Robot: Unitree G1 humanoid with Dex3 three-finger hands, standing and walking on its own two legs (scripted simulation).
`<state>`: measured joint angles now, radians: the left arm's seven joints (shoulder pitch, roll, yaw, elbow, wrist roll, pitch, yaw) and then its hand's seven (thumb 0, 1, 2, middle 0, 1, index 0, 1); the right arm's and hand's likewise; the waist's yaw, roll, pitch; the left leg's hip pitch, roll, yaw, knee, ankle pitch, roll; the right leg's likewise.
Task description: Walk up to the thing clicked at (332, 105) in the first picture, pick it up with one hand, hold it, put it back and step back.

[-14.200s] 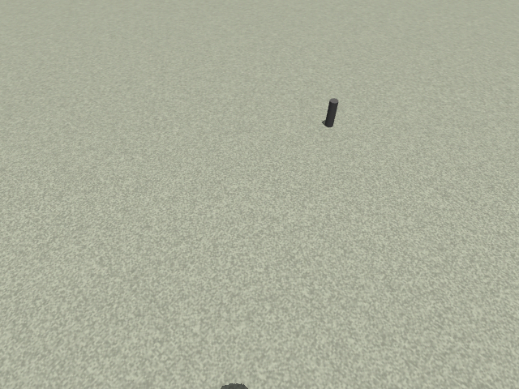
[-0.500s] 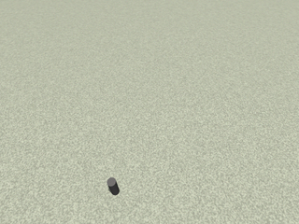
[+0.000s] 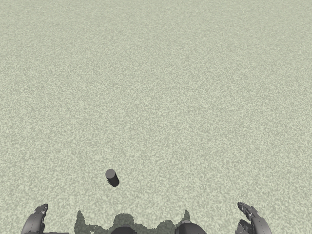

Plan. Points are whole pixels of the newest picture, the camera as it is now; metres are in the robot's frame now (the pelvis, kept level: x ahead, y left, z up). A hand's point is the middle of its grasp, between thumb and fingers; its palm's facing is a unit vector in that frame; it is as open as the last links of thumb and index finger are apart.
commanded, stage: go down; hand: left
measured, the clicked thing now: (112, 178) +0.43 +0.22 -0.65
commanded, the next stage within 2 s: none
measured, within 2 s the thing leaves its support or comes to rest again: neither
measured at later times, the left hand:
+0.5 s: hand out of the picture +0.14 +0.28 -0.15, palm faces +0.09 -0.94 -0.33, open 17.2 cm
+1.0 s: hand (49, 206) +0.23 +0.35 -0.23, palm faces +0.20 -0.95 -0.24, open 17.2 cm
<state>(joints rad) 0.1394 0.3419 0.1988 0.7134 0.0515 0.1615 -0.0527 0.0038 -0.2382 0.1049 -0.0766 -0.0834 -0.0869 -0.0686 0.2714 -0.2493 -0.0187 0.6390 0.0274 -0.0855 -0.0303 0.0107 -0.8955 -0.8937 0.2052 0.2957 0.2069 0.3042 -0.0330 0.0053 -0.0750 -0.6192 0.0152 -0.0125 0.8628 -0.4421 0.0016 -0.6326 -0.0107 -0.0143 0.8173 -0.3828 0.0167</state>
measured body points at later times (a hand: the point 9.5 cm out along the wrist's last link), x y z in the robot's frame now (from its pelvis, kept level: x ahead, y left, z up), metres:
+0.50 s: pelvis +0.00 +0.00 -0.04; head +0.07 +0.02 +0.40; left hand +0.13 +0.32 -0.12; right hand +0.17 -0.24 -0.12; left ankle -0.01 +0.11 -0.70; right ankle +0.01 -0.13 -0.70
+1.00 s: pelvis -0.05 -0.01 -0.17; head +0.11 +0.02 +0.25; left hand +0.21 +0.40 -0.22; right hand +0.13 -0.28 -0.26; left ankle -0.01 +0.11 -0.70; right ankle +0.01 -0.13 -0.70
